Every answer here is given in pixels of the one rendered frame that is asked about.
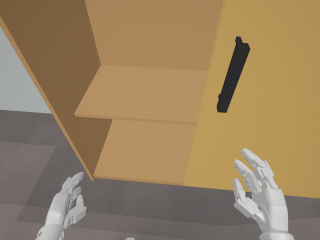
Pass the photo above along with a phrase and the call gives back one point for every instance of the robot right hand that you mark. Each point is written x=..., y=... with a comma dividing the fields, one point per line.
x=274, y=213

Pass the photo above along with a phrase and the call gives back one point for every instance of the robot left hand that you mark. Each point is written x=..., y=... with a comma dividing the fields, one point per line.
x=59, y=211

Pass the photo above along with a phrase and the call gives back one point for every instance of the wardrobe door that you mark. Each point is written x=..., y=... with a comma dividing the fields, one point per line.
x=275, y=108

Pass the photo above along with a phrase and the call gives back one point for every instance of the robot left forearm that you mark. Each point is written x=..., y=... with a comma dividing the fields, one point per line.
x=51, y=232

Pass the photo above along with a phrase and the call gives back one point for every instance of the handle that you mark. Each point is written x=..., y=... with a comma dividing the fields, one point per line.
x=235, y=68

